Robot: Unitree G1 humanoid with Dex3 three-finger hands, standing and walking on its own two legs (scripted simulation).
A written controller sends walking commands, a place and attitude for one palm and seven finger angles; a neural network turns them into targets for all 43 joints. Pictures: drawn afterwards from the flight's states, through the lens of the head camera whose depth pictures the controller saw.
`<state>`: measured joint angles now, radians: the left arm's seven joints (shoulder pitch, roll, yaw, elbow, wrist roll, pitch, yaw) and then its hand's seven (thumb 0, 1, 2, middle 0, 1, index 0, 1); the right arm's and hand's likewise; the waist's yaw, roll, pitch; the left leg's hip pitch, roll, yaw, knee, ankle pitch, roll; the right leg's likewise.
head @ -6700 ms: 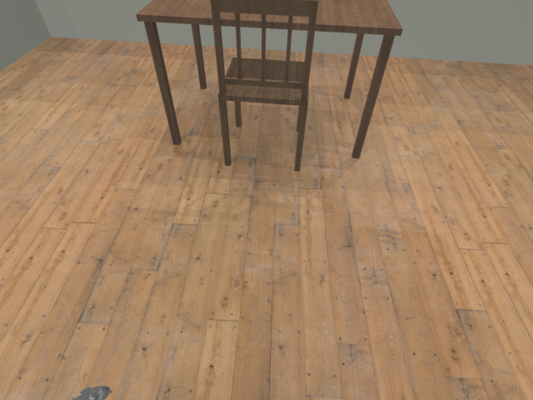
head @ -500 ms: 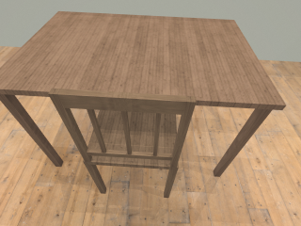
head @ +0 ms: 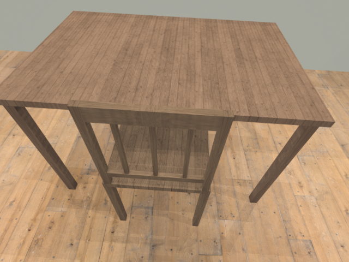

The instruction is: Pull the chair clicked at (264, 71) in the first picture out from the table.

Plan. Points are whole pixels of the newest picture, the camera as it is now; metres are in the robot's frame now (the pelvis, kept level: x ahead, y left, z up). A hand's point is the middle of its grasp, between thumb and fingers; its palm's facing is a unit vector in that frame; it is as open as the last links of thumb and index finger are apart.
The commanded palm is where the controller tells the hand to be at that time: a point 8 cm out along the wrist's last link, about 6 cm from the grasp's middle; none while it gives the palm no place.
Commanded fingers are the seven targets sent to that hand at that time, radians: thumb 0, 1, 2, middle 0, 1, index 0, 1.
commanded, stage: look again from close up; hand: left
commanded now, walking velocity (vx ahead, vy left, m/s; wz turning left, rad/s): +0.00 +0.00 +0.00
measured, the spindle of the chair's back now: (154, 152) +0.45 +0.10 -0.09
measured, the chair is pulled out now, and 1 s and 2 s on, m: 0.00 0.00 0.00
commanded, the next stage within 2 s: raise the hand toward the chair's back in 0.14 s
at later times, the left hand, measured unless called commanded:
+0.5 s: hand (106, 226) +0.19 +0.16 +0.00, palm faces +0.17 -0.98 -0.10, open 7.9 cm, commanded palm +0.10 +0.21 -0.06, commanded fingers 0.00 0.57 0.76 -0.17 -0.25 -0.17 -0.25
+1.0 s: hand (114, 250) +0.16 +0.15 -0.06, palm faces -0.12 -0.99 +0.01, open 12.2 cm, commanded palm +0.12 +0.22 -0.05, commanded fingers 0.00 -0.01 0.51 -0.11 -0.16 -0.11 -0.16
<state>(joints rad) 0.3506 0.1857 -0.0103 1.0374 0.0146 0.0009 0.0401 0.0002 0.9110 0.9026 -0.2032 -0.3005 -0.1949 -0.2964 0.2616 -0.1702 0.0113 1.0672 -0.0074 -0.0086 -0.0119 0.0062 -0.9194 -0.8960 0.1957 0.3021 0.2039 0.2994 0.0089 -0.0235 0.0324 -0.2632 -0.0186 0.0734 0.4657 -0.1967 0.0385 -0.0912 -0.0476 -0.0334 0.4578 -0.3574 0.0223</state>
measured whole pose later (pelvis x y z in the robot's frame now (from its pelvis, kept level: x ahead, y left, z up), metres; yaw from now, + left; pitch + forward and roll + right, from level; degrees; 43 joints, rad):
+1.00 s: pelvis -0.07 -0.03 -0.10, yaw +1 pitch +13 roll -3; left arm 0.30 0.25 0.16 0.09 -0.30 -0.33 -0.39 0.00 0.22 0.61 -0.13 -0.19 -0.13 -0.19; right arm 0.19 -0.17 0.02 0.60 0.04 -0.20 -0.08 0.01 -0.90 -0.90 0.20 0.30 0.21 0.30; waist -0.01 0.06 -0.13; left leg -1.04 0.07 -0.04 1.20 -0.39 -0.01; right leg -0.83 0.02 -0.12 1.21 -0.62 -0.04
